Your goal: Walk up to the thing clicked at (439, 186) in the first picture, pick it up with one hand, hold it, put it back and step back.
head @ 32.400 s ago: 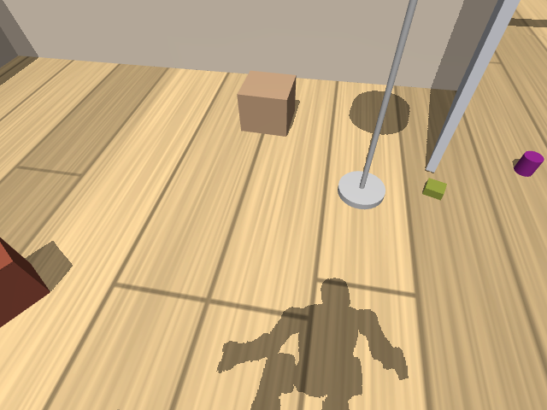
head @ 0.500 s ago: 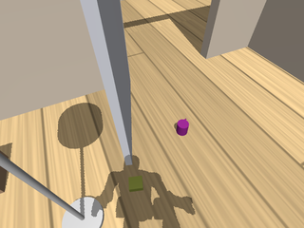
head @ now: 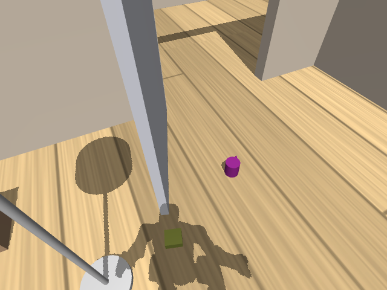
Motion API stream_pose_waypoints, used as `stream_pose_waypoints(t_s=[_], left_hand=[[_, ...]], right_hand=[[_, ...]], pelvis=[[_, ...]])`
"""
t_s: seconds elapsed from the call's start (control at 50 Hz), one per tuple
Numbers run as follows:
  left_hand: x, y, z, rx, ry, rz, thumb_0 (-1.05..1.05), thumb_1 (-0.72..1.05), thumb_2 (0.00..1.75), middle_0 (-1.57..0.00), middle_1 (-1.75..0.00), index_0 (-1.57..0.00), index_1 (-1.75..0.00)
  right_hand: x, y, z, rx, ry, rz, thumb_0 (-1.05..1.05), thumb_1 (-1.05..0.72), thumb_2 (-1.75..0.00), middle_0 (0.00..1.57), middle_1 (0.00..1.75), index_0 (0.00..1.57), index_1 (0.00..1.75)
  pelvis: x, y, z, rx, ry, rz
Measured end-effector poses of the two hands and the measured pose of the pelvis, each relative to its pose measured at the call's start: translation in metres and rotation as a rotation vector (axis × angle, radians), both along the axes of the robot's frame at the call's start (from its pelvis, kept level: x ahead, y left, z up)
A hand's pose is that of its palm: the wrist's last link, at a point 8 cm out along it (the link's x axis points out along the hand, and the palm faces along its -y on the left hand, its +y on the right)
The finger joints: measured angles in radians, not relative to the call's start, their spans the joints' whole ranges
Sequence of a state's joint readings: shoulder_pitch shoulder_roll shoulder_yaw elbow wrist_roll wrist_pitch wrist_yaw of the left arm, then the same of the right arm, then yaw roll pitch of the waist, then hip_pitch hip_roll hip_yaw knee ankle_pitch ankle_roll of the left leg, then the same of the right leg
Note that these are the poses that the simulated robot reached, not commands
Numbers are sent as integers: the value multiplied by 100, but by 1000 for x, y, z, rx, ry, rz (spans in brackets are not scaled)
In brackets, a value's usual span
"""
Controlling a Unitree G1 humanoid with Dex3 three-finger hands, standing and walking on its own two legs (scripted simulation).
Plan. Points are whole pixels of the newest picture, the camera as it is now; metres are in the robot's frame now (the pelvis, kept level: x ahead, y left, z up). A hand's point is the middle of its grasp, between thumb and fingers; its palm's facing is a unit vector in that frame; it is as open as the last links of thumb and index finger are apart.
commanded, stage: stand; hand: left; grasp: from above
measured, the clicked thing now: (173, 238) +0.49 +0.16 -0.76
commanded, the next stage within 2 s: step back in 1.50 s
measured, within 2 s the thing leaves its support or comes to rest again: neither
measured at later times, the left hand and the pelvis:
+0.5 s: hand out of the picture +0.06 +0.24 -0.16, palm faces +0.02 -0.94 -0.34, open 7.4 cm; pelvis +0.00 -0.01 +0.00, yaw +0 degrees
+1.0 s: hand out of the picture +0.08 +0.23 -0.15, palm faces +0.02 -0.94 -0.34, open 7.4 cm; pelvis +0.01 -0.02 +0.00, yaw +0 degrees
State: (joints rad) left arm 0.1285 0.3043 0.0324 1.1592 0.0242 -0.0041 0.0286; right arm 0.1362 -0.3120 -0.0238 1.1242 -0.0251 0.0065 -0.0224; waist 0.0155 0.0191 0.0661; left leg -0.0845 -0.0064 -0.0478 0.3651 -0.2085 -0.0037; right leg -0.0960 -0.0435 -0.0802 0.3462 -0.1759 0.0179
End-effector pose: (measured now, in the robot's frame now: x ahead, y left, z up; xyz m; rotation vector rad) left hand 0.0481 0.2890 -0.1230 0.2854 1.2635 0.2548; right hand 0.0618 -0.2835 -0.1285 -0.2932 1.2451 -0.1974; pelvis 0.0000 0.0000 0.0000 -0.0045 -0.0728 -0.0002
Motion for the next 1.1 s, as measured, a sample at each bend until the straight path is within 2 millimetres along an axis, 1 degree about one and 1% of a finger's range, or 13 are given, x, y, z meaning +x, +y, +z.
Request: stream_pose_waypoints(t_s=[0.22, 0.4, 0.56, 0.92, 1.1], left_hand=[[9, -4, 2, -6, -12, -12, 1, 90, 90, -20, -30, -20, -30], [9, -6, 3, -6, -4, -14, 1, 90, 90, -20, -30, -20, -30], [11, -8, 3, -5, 3, -12, 1, 90, 90, -20, -30, -20, -30], [25, -12, 6, -2, -23, -21, 1, 90, 90, -20, -30, -20, -30], [29, -13, 6, -4, -31, -29, 1, 90, 90, -20, -30, -20, -30]], right_hand=[[-3, -6, 1, -4, 6, 1, 0, -90, -90, 21, 30, 21, 30], [-3, -9, 0, 2, 13, 2, 0, -90, -90, 21, 30, 21, 30], [0, -12, 0, 2, 17, 8, 0, -90, -90, 21, 30, 21, 30], [11, -21, 2, -3, 2, 16, 0, -90, -90, 21, 30, 21, 30], [12, -24, 3, -6, -2, 16, 0, -90, -90, 21, 30, 21, 30]], pelvis=[[-1, -3, 1, 2, 3, -3], [0, -7, 1, 2, 9, -5], [3, -10, 1, 3, 15, -5], [8, -15, 1, 3, 20, -3], [8, -17, 2, 3, 21, -4]])
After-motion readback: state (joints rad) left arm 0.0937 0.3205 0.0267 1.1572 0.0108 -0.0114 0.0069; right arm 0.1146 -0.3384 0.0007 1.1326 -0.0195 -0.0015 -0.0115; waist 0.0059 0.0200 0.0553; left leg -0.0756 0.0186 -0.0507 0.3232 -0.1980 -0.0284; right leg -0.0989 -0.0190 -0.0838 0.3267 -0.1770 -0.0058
